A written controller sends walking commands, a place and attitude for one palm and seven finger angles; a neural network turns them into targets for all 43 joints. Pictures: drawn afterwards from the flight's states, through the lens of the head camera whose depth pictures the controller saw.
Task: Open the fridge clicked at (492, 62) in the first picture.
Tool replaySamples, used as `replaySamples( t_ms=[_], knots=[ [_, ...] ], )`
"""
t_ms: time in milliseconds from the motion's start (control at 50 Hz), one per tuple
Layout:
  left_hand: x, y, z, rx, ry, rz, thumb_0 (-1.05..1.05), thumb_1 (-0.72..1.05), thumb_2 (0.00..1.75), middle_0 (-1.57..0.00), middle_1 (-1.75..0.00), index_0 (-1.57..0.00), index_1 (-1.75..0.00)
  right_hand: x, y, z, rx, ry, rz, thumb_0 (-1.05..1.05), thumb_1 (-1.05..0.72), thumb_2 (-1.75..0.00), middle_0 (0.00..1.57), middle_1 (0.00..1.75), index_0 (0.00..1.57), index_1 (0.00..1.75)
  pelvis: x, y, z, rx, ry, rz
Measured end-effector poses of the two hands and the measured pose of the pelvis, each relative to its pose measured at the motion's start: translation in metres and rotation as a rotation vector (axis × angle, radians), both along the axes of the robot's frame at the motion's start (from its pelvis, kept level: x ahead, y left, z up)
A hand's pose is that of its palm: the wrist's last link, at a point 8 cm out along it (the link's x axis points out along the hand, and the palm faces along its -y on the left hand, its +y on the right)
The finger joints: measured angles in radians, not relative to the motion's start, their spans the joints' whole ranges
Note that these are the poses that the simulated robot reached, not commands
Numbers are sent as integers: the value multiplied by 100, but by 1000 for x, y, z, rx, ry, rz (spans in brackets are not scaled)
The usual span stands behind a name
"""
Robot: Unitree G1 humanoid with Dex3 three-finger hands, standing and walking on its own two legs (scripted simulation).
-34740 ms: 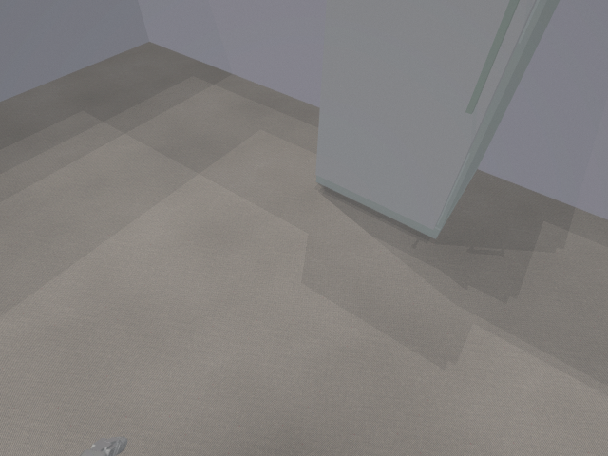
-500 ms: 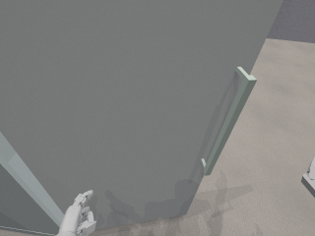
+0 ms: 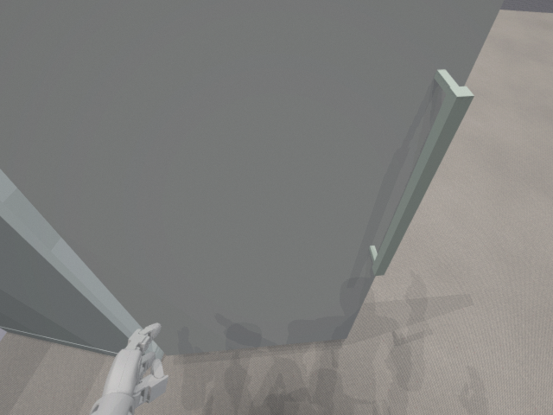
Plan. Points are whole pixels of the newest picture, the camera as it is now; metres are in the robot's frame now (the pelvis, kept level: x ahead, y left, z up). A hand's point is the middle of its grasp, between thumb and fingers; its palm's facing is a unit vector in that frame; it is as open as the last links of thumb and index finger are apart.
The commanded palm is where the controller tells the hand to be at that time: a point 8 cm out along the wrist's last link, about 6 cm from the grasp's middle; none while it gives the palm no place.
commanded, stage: step back with the hand held close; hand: right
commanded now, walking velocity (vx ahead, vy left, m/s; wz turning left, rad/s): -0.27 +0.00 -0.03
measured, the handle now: (402, 198) +0.42 -0.18 +0.08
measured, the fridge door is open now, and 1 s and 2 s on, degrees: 73 73 73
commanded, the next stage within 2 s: stop stepping back and stand still in 0.86 s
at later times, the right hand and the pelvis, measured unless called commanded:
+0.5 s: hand out of the picture +0.14 -0.29 +0.17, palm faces +0.49 +0.73 -0.48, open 7.4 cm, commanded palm +0.08 -0.31 +0.18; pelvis -0.05 -0.01 -0.01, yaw -2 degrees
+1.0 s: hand out of the picture +0.04 -0.29 +0.17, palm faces +0.43 +0.80 -0.41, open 7.4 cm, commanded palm -0.04 -0.32 +0.18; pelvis -0.17 -0.02 +0.00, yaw -2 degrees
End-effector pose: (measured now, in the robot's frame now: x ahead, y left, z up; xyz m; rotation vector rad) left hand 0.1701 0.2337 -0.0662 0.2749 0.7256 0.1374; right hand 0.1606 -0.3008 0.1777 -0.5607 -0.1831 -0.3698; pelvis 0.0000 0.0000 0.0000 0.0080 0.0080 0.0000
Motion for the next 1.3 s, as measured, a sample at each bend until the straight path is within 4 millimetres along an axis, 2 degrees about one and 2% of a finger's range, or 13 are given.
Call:
replaySamples(
  t_ms=[180,340,480,580,700,780,860,900,960,1060,1140,1220,1300],
  knots=[
    [-25,-9,-8,-16,-16,-32,2,90,90,-20,-30,-20,-30,-31,-3,4,-9,-87,-34,1,-89,-89,21,30,22,30,-25,0,-7,15,1,-13],
    [-51,-12,-7,30,8,-16,2,90,90,-20,-30,-20,-30,-43,-13,-2,9,-134,-1,1,-89,-89,21,30,22,30,-40,-11,-11,32,-4,-23],
    [-59,-22,-4,18,2,-53,2,90,90,-20,-30,-20,-30,-61,-27,11,-69,-146,-37,1,-89,-89,21,30,22,30,-46,-10,-6,52,39,-53],
    [-57,-25,-8,1,4,-89,2,90,90,-20,-30,-20,-30,-69,-14,6,-40,-110,0,1,-89,-89,21,30,21,30,-71,-7,-4,51,42,-16],
    [-68,-21,2,-30,-76,-58,2,90,90,-20,-30,-20,-30,-90,8,5,-40,-64,100,1,-89,-89,21,30,22,30,-101,0,-7,49,20,-7],
    [-90,-13,8,-13,-73,-26,1,90,90,-20,-30,-20,-30,-115,6,11,-54,-87,100,1,-88,-89,21,30,22,30,-112,-1,-6,30,24,-8],
    [-119,-9,11,46,-7,-15,1,90,90,-20,-30,-20,-30,-133,-13,12,-31,-136,38,1,-88,-89,22,30,22,30,-123,-9,-2,6,34,-11],
    [-131,-9,7,75,-4,-12,1,90,90,-20,-30,-20,-30,-138,-24,8,-22,-162,19,1,-88,-89,21,30,22,30,-134,-16,-8,22,36,-33],
    [-153,-15,7,63,3,-4,1,90,90,-20,-30,-20,-30,-149,-31,2,9,-157,14,1,-88,-89,21,30,22,30,-156,-19,-6,1,17,-31],
    [-194,-31,14,-2,-35,-11,2,90,90,-20,-30,-20,-30,-186,-21,9,29,-113,49,2,-89,-89,21,30,21,30,-186,-21,4,38,4,-16],
    [-224,-36,12,-34,-34,-15,1,90,90,-20,-30,-20,-30,-219,-17,17,-3,-85,38,1,-89,-89,21,30,22,30,-205,-16,7,36,3,-22],
    [-247,-30,0,-34,-4,-34,1,90,90,-20,-30,-20,-31,-247,-21,16,-17,-81,-12,1,-89,-89,21,30,22,30,-228,-13,3,12,-5,-9],
    [-270,-20,-1,-1,29,-8,2,90,90,-20,-30,-20,-31,-260,-31,4,82,-118,-77,1,-88,-89,21,30,22,30,-238,-16,6,-4,-9,-6]
  ],
)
